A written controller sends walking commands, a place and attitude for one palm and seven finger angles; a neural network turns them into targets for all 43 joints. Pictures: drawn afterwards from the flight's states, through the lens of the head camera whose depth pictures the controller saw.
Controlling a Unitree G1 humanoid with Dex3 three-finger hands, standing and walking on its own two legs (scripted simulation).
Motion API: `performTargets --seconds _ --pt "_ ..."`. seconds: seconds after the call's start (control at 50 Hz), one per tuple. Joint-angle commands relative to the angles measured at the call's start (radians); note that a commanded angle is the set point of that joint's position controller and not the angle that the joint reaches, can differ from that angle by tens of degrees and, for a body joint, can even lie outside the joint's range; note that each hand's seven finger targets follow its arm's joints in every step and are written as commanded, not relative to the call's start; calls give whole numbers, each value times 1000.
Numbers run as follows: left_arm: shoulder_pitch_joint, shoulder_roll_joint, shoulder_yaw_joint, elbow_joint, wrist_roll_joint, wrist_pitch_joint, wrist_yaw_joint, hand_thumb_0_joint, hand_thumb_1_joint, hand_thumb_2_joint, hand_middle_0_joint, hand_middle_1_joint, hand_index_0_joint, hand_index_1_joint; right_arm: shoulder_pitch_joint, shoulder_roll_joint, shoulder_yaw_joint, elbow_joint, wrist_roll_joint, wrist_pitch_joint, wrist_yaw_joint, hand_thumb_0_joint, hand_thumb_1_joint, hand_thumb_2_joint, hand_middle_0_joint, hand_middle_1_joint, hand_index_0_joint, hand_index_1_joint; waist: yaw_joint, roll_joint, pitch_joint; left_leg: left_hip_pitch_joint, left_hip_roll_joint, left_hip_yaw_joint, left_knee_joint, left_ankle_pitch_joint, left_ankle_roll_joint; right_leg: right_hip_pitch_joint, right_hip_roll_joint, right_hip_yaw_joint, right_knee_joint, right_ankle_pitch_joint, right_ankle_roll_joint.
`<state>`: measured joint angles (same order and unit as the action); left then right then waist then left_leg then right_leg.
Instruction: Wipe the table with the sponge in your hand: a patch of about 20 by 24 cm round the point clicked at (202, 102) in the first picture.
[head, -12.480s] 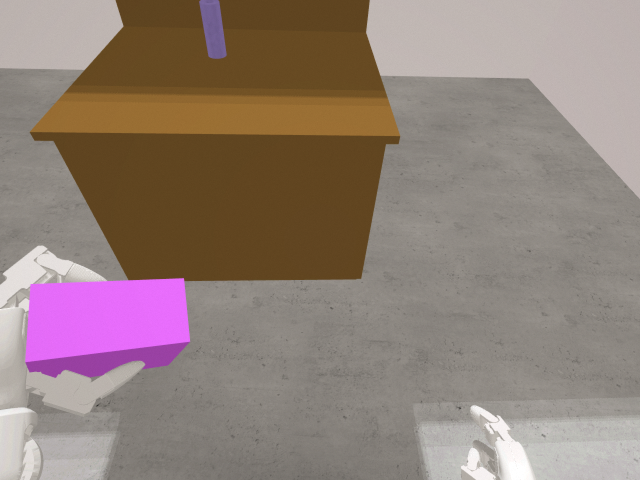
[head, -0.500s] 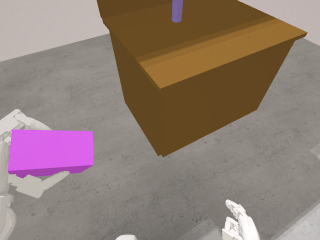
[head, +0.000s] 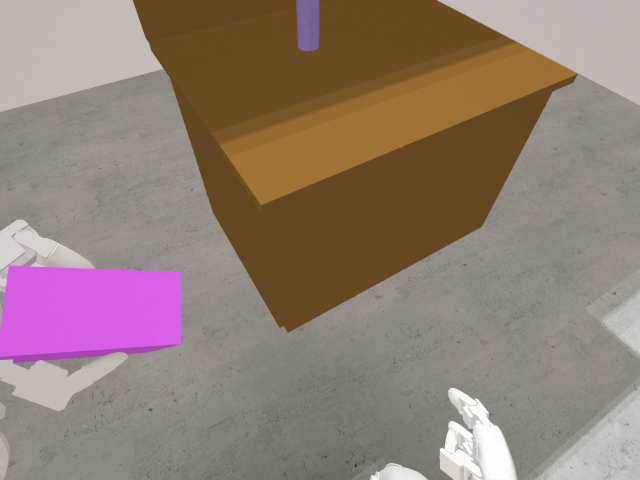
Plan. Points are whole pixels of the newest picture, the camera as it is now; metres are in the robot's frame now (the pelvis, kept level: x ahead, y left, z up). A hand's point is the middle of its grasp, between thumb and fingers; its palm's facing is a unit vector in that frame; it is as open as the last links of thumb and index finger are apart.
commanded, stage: take the last steps up to it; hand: left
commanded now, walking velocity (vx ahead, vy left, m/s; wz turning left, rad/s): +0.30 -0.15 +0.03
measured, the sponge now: (117, 316) +0.23 +0.20 +0.16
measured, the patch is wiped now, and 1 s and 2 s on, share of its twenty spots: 0.00 0.00 0.00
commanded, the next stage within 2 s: none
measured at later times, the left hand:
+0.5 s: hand (236, 221) +0.34 +0.11 +0.17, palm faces +0.39 -0.81 -0.44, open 10.3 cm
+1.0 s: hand (391, 155) +0.44 -0.05 +0.18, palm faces +0.36 -0.79 -0.50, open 10.3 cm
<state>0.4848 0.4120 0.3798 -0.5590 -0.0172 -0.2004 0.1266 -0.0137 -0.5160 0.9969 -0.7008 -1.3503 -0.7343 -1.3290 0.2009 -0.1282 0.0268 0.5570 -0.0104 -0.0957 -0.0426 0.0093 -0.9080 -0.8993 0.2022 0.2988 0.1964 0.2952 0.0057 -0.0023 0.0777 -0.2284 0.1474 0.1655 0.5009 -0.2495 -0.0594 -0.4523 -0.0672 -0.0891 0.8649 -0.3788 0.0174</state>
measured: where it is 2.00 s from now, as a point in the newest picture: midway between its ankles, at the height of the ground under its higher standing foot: (482, 402)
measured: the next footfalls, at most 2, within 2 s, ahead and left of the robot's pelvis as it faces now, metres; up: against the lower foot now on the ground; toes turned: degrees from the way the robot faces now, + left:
right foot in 0.08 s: +0.11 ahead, -0.16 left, +0.00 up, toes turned -9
left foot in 0.40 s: +0.18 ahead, +0.00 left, +0.00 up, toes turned +14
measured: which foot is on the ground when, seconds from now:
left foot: down 0.00-0.10, up 0.12-0.38, down 0.40-0.72, up 0.74-1.00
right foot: up 0.00-0.06, down 0.08-0.42, up 0.44-0.70, down 0.72-1.00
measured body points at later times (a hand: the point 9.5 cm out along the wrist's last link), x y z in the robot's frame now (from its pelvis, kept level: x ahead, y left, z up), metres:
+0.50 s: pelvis +0.11 -0.13 -0.01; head +0.16 -0.11 +0.44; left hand +0.31 +0.16 +0.19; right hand +0.31 -0.37 -0.08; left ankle +0.14 -0.01 -0.73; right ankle +0.07 -0.19 -0.68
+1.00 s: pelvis +0.22 -0.28 +0.00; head +0.28 -0.28 +0.45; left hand +0.41 -0.01 +0.21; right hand +0.40 -0.53 -0.09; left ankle +0.26 -0.18 -0.71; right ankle +0.22 -0.34 -0.73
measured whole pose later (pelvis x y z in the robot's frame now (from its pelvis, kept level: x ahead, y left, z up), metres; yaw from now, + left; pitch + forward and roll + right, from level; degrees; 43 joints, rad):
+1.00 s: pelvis +0.22 -0.28 +0.00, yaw +2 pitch +1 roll +2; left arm 0.54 0.43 0.40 -0.66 -0.04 -0.19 0.16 -0.01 -0.52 1.00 -0.70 -1.35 -0.74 -1.33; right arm 0.17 -0.23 -0.02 0.57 0.00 -0.01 -0.04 0.01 -0.91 -0.90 0.20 0.30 0.20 0.30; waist -0.01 -0.04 0.12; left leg -0.43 0.06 0.20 0.76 -0.40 -0.04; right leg -0.26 -0.03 -0.21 0.54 -0.30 -0.09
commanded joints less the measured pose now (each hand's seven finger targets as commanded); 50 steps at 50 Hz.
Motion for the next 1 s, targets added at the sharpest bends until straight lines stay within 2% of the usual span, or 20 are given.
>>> performTargets --seconds 0.0,0.04,0.06,0.08,0.12,0.14,0.2,0.34,0.36,0.4,0.42,0.54,0.66,0.68,0.7,0.72,0.76,0.8,0.86,0.98 --pt "-54 113 101 -145 -16 -53 23 0 100 1300 -1200 -1600 -1200 -1600 -40 -185 -77 -134 18 -49 -14 0 -900 -900 200 300 200 300 -4 233 -113 -23 166 -53 -144 -5 145 176 37 -136 -232 70 23" --pt "-71 125 105 -104 -21 -44 32 0 100 1300 -1200 -1600 -1200 -1600 -46 -174 -77 -128 22 -36 -18 0 -900 -900 200 300 200 300 9 116 -144 -94 106 -14 75 -104 108 340 57 -140 -367 88 11" --pt "-98 145 108 -109 -16 -37 38 0 100 1300 -1200 -1600 -1200 -1600 -42 -152 -74 -127 32 -30 -17 0 -900 -900 200 300 200 300 16 -94 -174 -194 17 40 339 -166 81 424 -44 12 -447 102 -48" --pt "-114 208 147 -132 -15 -26 51 0 100 1300 -1200 -1600 -1200 -1600 -80 -122 -59 -149 35 -28 -18 0 -900 -900 200 300 200 300 29 -383 -182 -446 -101 33 612 -377 43 516 -261 386 -538 228 -167" --pt "-119 231 170 -206 -31 -30 54 0 100 1300 -1200 -1600 -1200 -1600 -141 -147 -57 -138 41 -37 -10 0 -900 -900 200 300 200 300 28 -271 -168 -490 -45 -132 819 -337 37 453 -343 511 -579 160 -245" --pt "-82 219 178 -234 -30 -40 57 0 100 1300 -1200 -1600 -1200 -1600 -138 -145 -52 -118 34 -25 -6 0 -900 -900 200 300 200 300 25 -169 -162 -491 -26 -142 816 -301 23 454 -336 425 -555 254 -259" --pt "-27 175 161 -265 -25 -45 61 0 100 1300 -1200 -1600 -1200 -1600 -144 -132 -47 -106 21 19 -3 0 -900 -900 200 300 200 300 11 -115 -207 -355 -22 -93 569 -250 20 433 -265 175 -502 445 -213" --pt "6 150 133 -259 -40 -35 68 0 100 1300 -1200 -1600 -1200 -1600 -69 -160 -72 -142 8 25 -25 0 -900 -900 200 300 200 300 -6 -46 -250 2 -90 73 -30 25 40 342 -155 68 -326 418 -145" --pt "-17 146 118 -277 -39 -45 63 0 100 1300 -1200 -1600 -1200 -1600 -49 -177 -84 -147 12 22 -33 0 -900 -900 200 300 200 300 -24 16 -260 172 -30 -12 -79 67 78 208 -123 53 -179 371 -106" --pt "-71 143 97 -289 -43 -71 59 0 100 1300 -1200 -1600 -1200 -1600 -62 -193 -85 -159 17 11 -26 0 -900 -900 200 300 200 300 -20 325 -223 390 357 -596 -202 350 270 -175 46 18 212 -218 -14" --pt "-79 205 139 -259 -29 -77 46 0 100 1300 -1200 -1600 -1200 -1600 -95 -191 -73 -153 5 0 -24 0 -900 -900 200 300 200 300 -16 290 -198 315 401 -636 -229 235 284 -216 14 105 354 -186 -22" --pt "7 118 106 -296 -14 -57 26 0 100 1300 -1200 -1600 -1200 -1600 -62 -189 -86 -143 9 -16 -10 0 -900 -900 200 300 200 300 8 278 -146 78 225 -127 -220 199 182 -57 -51 -4 45 31 10" --pt "-68 105 92 -135 -21 -39 35 0 100 1300 -1200 -1600 -1200 -1600 -55 -179 -86 -147 27 -22 -15 0 -900 -900 200 300 200 300 10 167 -135 -53 136 5 24 -67 112 277 48 -161 -329 123 24" --pt "-87 130 102 -134 -19 -32 40 0 100 1300 -1200 -1600 -1200 -1600 -55 -161 -81 -142 32 -16 -16 0 -900 -900 200 300 200 300 17 20 -160 -109 69 34 225 -128 89 355 12 -89 -409 111 -4" --pt "-85 178 121 -132 -11 -21 52 0 100 1300 -1200 -1600 -1200 -1600 -45 -126 -70 -148 36 -10 -15 0 -900 -900 200 300 200 300 16 -259 -187 -307 -41 76 501 -274 53 463 -175 201 -495 176 -99" --pt "-128 229 163 -190 -22 -20 58 0 100 1300 -1200 -1600 -1200 -1600 -125 -132 -54 -174 30 -23 -15 0 -900 -900 200 300 200 300 49 -374 -191 -444 -82 -33 705 -441 40 451 -317 447 -566 217 -189" --pt "-104 232 180 -231 -36 -26 53 0 100 1300 -1200 -1600 -1200 -1600 -140 -152 -56 -139 39 -21 -8 0 -900 -900 200 300 200 300 25 -285 -158 -473 -31 -133 839 -315 25 425 -336 460 -582 159 -227" --pt "-78 213 185 -303 -32 -34 59 0 100 1300 -1200 -1600 -1200 -1600 -155 -145 -50 -111 33 13 -1 0 -900 -900 200 300 200 300 16 -106 -200 -429 -17 -124 751 -280 11 441 -313 293 -534 313 -230" --pt "9 172 176 -271 -33 -36 64 0 100 1300 -1200 -1600 -1200 -1600 -136 -146 -55 -114 17 41 1 0 -900 -900 200 300 200 300 14 -109 -208 -313 -29 -54 481 -221 17 403 -264 154 -513 421 -213" --pt "16 147 135 -249 -42 -28 62 0 100 1300 -1200 -1600 -1200 -1600 -75 -160 -70 -144 10 34 -18 0 -900 -900 200 300 200 300 0 -64 -232 -32 -85 70 1 5 35 328 -173 84 -392 332 -153"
